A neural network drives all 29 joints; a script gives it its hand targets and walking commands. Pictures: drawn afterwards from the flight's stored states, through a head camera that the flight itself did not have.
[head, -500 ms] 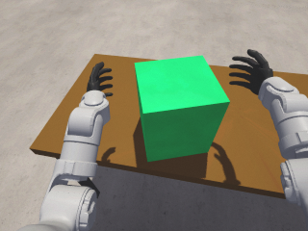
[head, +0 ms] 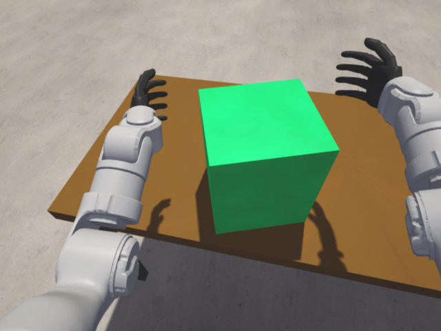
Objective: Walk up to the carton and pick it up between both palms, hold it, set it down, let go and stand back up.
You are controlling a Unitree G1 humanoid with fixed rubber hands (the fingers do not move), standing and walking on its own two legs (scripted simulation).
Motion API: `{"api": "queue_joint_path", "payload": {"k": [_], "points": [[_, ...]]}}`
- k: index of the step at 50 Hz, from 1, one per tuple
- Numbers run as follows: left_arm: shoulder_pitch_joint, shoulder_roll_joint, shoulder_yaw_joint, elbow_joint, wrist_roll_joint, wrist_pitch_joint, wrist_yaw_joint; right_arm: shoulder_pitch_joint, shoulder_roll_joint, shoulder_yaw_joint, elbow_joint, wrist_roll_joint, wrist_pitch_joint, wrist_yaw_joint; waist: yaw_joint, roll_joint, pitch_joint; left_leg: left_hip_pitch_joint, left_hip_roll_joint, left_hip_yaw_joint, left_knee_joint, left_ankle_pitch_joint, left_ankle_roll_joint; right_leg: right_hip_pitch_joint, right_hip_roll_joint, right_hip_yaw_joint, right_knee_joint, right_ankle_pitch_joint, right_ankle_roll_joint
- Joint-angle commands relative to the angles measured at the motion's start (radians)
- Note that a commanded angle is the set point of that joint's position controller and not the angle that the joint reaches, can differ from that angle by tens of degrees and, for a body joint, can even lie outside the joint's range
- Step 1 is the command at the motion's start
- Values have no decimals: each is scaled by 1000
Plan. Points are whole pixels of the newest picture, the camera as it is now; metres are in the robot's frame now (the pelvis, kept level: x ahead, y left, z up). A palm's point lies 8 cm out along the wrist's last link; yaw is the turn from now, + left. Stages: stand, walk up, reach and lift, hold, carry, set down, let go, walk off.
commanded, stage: reach and lift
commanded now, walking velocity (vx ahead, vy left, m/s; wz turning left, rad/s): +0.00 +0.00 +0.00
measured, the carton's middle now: (255, 160) +0.46 +0.00 +0.02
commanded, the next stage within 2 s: none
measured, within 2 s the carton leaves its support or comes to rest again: neither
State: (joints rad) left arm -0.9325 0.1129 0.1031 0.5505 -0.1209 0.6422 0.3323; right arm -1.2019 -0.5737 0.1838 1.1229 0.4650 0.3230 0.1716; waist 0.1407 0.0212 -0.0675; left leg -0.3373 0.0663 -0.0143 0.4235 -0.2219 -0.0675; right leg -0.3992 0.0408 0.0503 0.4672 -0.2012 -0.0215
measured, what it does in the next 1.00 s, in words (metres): stands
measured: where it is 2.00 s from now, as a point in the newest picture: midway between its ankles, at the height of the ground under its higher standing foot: outside the picture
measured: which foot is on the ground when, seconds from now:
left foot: down 0.00-1.00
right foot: down 0.00-1.00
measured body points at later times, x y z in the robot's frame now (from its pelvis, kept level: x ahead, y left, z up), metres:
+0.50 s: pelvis -0.01 +0.00 +0.00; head +0.08 -0.02 +0.44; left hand +0.43 +0.20 +0.09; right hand +0.51 -0.20 +0.12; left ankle -0.01 +0.17 -0.74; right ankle +0.01 -0.10 -0.74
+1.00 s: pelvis +0.00 -0.01 -0.01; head +0.10 -0.03 +0.43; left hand +0.44 +0.16 +0.06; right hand +0.52 -0.17 +0.09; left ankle -0.01 +0.17 -0.74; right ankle +0.01 -0.10 -0.74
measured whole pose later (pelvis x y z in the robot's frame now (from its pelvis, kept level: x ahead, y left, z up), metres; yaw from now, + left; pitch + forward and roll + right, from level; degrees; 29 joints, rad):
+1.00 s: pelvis +0.00 -0.01 -0.01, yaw +0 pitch +21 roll +1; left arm -0.91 -0.04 0.15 0.98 -0.11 -0.04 0.25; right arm -1.16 -0.46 0.20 1.40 0.42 -0.14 0.13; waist 0.18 0.02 -0.17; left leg -0.61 0.07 -0.01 0.42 -0.18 -0.07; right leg -0.68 0.05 0.05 0.47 -0.16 -0.02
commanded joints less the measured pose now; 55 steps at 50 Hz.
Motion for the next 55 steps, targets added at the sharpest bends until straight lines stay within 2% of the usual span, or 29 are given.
{"api": "queue_joint_path", "payload": {"k": [1,4,12,16,17,18,21,23,25,27,30,34,35,36,37,38,39,40,43,46,47,48,49,50,51,52,53,54,55], "points": [[-446,106,69,-120,-40,-94,-28,-436,-192,-12,-104,36,-79,6,114,-82,-582,-10,-57,86,-15,425,-32,354,52,-37,-33,552,-4],[-435,103,70,-130,-30,-154,-39,-405,-160,-29,-112,26,-109,9,105,-78,-616,-42,-60,85,-12,409,-26,380,53,-35,-22,548,-8],[-362,73,55,60,-29,-310,-67,-361,-109,-34,-40,-25,-197,25,104,-115,-651,-93,-61,86,-13,313,-17,300,41,-44,-26,420,-5],[-353,87,77,132,-8,-424,-78,-353,-82,-18,8,-40,-257,30,120,-134,-689,-129,-58,89,-8,299,-11,279,40,-44,0,422,1],[-388,75,58,88,-20,-463,-75,-361,-69,-36,-7,-51,-285,26,109,-109,-753,-110,-58,89,3,313,-15,254,44,-55,5,413,3],[-390,82,78,130,-18,-485,-76,-356,-58,-17,12,-44,-291,34,128,-125,-729,-124,-56,88,10,302,-10,253,45,-48,9,383,-2],[-383,39,55,158,-37,-571,-82,-361,-32,-15,12,-56,-346,34,133,-113,-813,-126,-49,91,18,316,-13,227,34,-57,20,387,-4],[-354,28,69,223,-12,-600,-86,-389,-42,-15,32,-68,-377,32,143,-124,-819,-133,-52,95,36,385,-17,222,42,-64,21,441,-2],[-303,32,86,310,2,-625,-96,-359,-24,1,77,-65,-397,21,142,-150,-783,-178,-52,100,30,349,-6,245,32,-51,18,448,5],[-306,26,77,308,11,-662,-105,-348,-26,-1,113,-71,-421,7,119,-147,-784,-186,-53,95,29,362,-9,260,34,-49,22,474,11],[-367,14,65,269,-1,-715,-100,-404,-9,-15,63,-75,-459,-5,123,-153,-858,-212,-59,98,36,360,0,254,30,-51,32,482,14],[-330,5,88,263,17,-734,-93,-400,-10,-27,101,-86,-485,-24,115,-127,-947,-163,-48,98,74,482,-16,258,36,-58,40,574,7],[-287,-3,103,261,35,-740,-88,-385,-13,-13,92,-70,-500,-25,136,-157,-959,-153,-49,94,75,512,-14,267,43,-59,40,605,12],[-275,-13,100,256,42,-738,-87,-393,-19,-17,95,-70,-506,-31,137,-140,-988,-150,-43,102,79,555,-24,267,49,-58,40,640,5],[-280,-24,93,257,44,-741,-90,-386,-15,-26,85,-82,-513,-39,104,-133,-979,-121,-49,98,93,604,-27,265,55,-67,38,680,11],[-278,-24,110,255,52,-738,-96,-399,-14,-14,70,-80,-519,-46,128,-149,-994,-138,-50,97,92,621,-25,276,57,-63,44,712,15],[-245,-32,134,290,76,-731,-98,-367,-4,-4,127,-83,-518,-48,125,-146,-942,-143,-54,100,92,603,-23,293,49,-63,39,706,16],[-262,-51,113,205,81,-740,-94,-388,-9,-27,84,-84,-534,-50,117,-120,-1030,-119,-45,98,92,636,-30,289,53,-66,48,742,15],[-243,-89,118,263,99,-723,-95,-378,16,-13,149,-74,-522,-48,123,-134,-923,-89,-40,95,88,639,-31,226,69,-73,7,639,4],[-253,-104,132,226,121,-725,-91,-376,56,-6,140,-89,-516,-53,129,-130,-868,-87,-42,95,87,593,-21,215,59,-72,9,602,5],[-252,-121,125,227,104,-730,-95,-405,79,10,103,-82,-522,-51,149,-146,-887,-115,-47,104,84,587,-13,226,53,-65,10,619,8],[-265,-125,129,184,112,-739,-95,-384,87,-11,86,-85,-524,-53,126,-143,-905,-101,-45,105,78,591,-17,236,60,-69,11,620,7],[-251,-132,135,209,128,-738,-94,-383,97,-8,94,-104,-523,-55,143,-156,-915,-112,-43,106,77,596,-14,245,57,-61,16,647,12],[-281,-132,129,220,121,-736,-96,-408,99,-29,80,-117,-523,-58,115,-172,-896,-141,-45,100,68,542,-8,262,51,-63,12,630,15],[-283,-113,164,236,147,-735,-93,-385,120,-23,115,-125,-506,-60,133,-167,-858,-167,-48,113,51,476,2,273,39,-48,0,568,22],[-289,-126,159,241,155,-728,-90,-394,124,-44,129,-144,-503,-62,120,-155,-826,-164,-46,103,44,449,4,247,40,-56,-5,522,17],[-304,-127,163,212,158,-731,-89,-417,138,-50,74,-154,-503,-66,129,-158,-859,-154,-51,109,42,460,1,262,41,-54,-3,536,17],[-325,-133,161,207,171,-726,-83,-410,128,-82,103,-170,-500,-74,95,-142,-824,-125,-43,98,42,437,-2,227,45,-62,-9,484,12],[-320,-152,163,187,167,-729,-78,-404,162,-84,96,-176,-496,-74,114,-125,-856,-102,-44,105,51,450,0,208,45,-66,-18,457,5]]}}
